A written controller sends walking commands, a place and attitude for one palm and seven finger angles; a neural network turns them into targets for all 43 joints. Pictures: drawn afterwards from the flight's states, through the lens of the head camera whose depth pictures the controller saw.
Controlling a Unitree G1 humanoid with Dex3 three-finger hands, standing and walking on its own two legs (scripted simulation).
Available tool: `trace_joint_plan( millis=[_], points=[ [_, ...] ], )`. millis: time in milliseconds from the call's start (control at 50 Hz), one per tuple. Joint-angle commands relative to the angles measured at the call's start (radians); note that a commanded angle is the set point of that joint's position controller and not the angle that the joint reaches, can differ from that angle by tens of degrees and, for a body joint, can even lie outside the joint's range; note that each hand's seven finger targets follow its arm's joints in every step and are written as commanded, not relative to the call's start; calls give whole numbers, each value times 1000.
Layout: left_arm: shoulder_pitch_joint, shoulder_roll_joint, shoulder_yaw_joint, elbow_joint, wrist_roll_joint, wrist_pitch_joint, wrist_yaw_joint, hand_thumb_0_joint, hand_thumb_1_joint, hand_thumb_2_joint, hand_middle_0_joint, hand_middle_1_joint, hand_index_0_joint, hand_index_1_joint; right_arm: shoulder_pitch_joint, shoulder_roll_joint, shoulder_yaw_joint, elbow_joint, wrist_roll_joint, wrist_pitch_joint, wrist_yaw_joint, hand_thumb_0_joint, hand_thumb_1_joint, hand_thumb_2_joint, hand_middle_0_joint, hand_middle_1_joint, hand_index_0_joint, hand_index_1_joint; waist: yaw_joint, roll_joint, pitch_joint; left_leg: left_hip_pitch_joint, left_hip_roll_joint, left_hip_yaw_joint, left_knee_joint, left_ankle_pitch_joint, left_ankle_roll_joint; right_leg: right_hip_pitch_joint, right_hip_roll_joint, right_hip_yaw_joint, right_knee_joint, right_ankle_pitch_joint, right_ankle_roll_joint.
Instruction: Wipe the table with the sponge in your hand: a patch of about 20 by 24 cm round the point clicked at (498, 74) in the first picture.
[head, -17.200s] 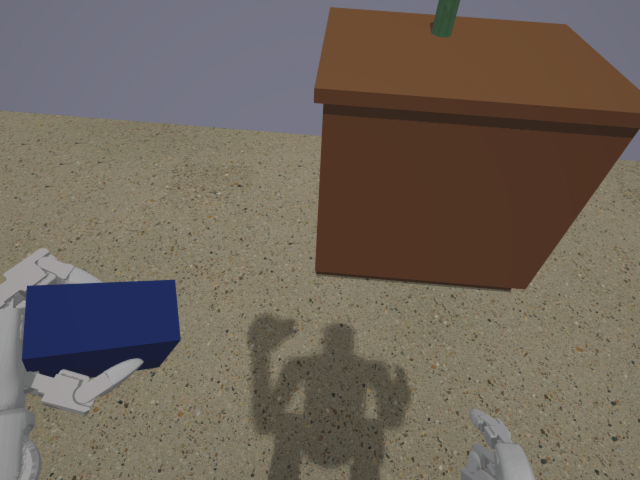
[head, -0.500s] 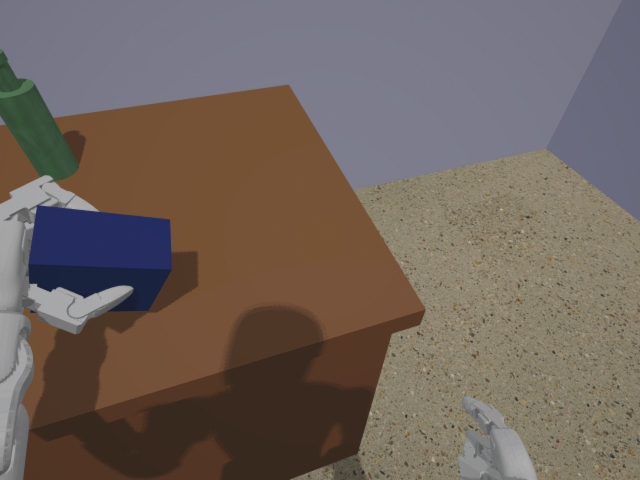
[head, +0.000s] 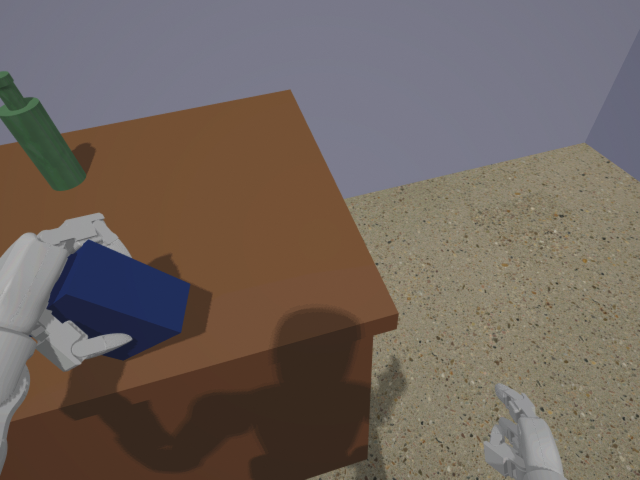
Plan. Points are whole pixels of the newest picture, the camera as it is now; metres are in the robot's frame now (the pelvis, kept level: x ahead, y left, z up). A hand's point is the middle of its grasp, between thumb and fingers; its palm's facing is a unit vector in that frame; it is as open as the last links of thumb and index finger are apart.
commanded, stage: turn the palm down, sponge in hand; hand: left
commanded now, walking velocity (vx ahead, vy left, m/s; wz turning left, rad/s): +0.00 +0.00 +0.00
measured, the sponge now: (124, 312) +0.23 +0.24 +0.14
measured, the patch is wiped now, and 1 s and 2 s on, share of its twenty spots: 0.00 0.00 0.00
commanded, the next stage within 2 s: move the sponge above the wiping area in 1.50 s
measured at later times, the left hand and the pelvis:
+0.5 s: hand (46, 243) +0.24 +0.28 +0.24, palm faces +0.35 -0.29 -0.89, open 9.8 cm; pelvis +0.01 +0.03 +0.00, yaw -1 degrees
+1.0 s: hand out of the picture +0.23 +0.34 +0.29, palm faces +0.42 -0.02 -0.91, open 9.8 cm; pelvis -0.02 +0.05 +0.01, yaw -1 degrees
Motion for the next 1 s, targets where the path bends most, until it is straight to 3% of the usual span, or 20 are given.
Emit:
trace_joint_plan(
  millis=[0,20,100,180,260,280,340,380,400,460,480,500,540,640,700,780,800,880,900,980],
  points=[
    [-182,306,284,-243,8,-109,109,0,100,1300,-1200,-1600,-1200,-1600,-119,-61,-37,-160,2,-60,3,0,-900,-900,200,300,200,300,31,-40,-217,43,-53,70,1,233,48,74,-57,57,-111,256,38],
    [-115,334,334,-199,4,-87,126,0,100,1300,-1200,-1600,-1200,-1600,-79,-75,-52,-151,2,-52,8,0,-900,-900,200,300,200,300,39,-50,-216,34,-43,72,4,252,47,87,-54,58,-98,318,45],
    [-78,276,238,-114,20,69,141,0,100,1300,-1200,-1600,-1200,-1600,-101,-100,-50,-162,26,-6,22,0,-900,-900,200,300,200,300,33,-59,-147,-10,-34,85,4,282,39,88,-69,64,-83,411,56],
    [-107,356,221,-165,89,182,79,0,100,1300,-1200,-1600,-1200,-1600,-171,-124,-36,-191,48,12,7,0,-900,-900,200,300,200,300,27,-78,-164,14,-46,92,1,278,59,67,-49,60,-69,388,63],
    [-172,361,171,-358,134,116,8,0,100,1300,-1200,-1600,-1200,-1600,-160,-102,-29,-220,32,-12,-15,0,-900,-900,200,300,200,300,10,-80,-255,86,-51,79,9,334,78,55,-38,35,-61,431,70],
    [-215,375,182,-420,153,99,13,0,100,1300,-1200,-1600,-1200,-1600,-204,-91,-20,-228,41,-24,-19,0,-900,-900,200,300,200,300,21,-29,-270,116,-57,80,4,333,75,43,-26,38,-63,393,58],
    [-179,389,223,-457,199,48,54,0,100,1300,-1200,-1600,-1200,-1600,-138,-87,-31,-212,11,-31,-17,0,-900,-900,200,300,200,300,28,-23,-313,123,-51,65,1,395,68,55,-24,12,-57,408,48],
    [-172,434,297,-390,227,84,105,0,100,1300,-1200,-1600,-1200,-1600,-181,-84,-27,-192,23,-26,-5,0,-900,-900,200,300,200,300,60,52,-277,96,-53,58,-15,377,48,61,-16,30,-64,352,25],
    [-226,368,233,-377,232,99,124,0,100,1300,-1200,-1600,-1200,-1600,-163,-73,-20,-189,15,-17,3,0,-900,-900,200,300,200,300,45,32,-263,70,-43,57,-29,373,43,65,-29,5,-68,336,27],
    [-249,355,202,-230,233,202,150,0,100,1300,-1200,-1600,-1200,-1600,-172,-99,-28,-167,23,16,16,0,-900,-900,200,300,200,300,52,15,-192,32,-21,46,-68,328,23,68,-30,11,-88,276,25],
    [-226,334,191,-152,236,234,140,0,100,1300,-1200,-1600,-1200,-1600,-219,-98,-18,-158,39,20,20,0,-900,-900,200,300,200,300,58,6,-143,23,-24,45,-78,294,19,44,-15,25,-104,242,17],
    [-258,313,143,-159,239,241,122,0,100,1300,-1200,-1600,-1200,-1600,-195,-104,-12,-166,34,31,19,0,-900,-900,200,300,200,300,42,-68,-143,11,-14,50,-89,277,25,44,-23,7,-115,240,29],
    [-269,339,123,-150,261,268,83,0,100,1300,-1200,-1600,-1200,-1600,-219,-112,-5,-181,38,42,13,0,-900,-900,200,300,200,300,39,-85,-154,16,-17,42,-107,242,33,48,-22,4,-118,217,33],
    [-410,291,-29,-301,339,293,-1,0,100,1300,-1200,-1600,-1200,-1600,-315,-92,19,-208,44,18,1,0,-900,-900,200,300,200,300,33,27,-222,79,-28,7,-159,147,44,47,-19,4,-127,147,27],
    [-536,352,-25,-420,429,286,-12,0,100,1300,-1200,-1600,-1200,-1600,-355,-74,30,-211,32,-7,-10,0,-900,-900,200,300,200,300,47,78,-298,100,-37,-11,-172,127,51,87,-6,15,-107,121,13],
    [-580,520,124,-371,539,301,14,0,100,1300,-1200,-1600,-1200,-1600,-399,-83,32,-174,15,12,-1,0,-900,-900,200,300,200,300,96,118,-310,63,-42,-46,-186,141,48,146,23,64,-86,114,-20],
    [-613,460,73,-343,534,298,22,0,100,1300,-1200,-1600,-1200,-1600,-374,-69,37,-171,11,21,3,0,-900,-900,200,300,200,300,78,77,-299,77,-39,-26,-176,180,44,129,0,39,-101,117,-18],
    [-556,436,106,-172,474,327,21,0,100,1300,-1200,-1600,-1200,-1600,-407,-73,37,-147,37,46,20,0,-900,-900,200,300,200,300,96,26,-215,71,-43,-20,-177,171,27,88,12,68,-146,109,-22],
    [-546,389,62,-142,463,322,7,0,100,1300,-1200,-1600,-1200,-1600,-365,-82,32,-141,33,55,21,0,-900,-900,200,300,200,300,73,-29,-191,65,-28,-3,-178,172,28,75,-7,33,-157,129,-5],
    [-406,258,-46,-52,451,337,-63,0,100,1300,-1200,-1600,-1200,-1600,-405,-74,45,-167,64,60,33,0,-900,-900,200,300,200,300,61,-65,-112,40,-30,0,-197,79,30,12,1,21,-168,100,8]
  ],
)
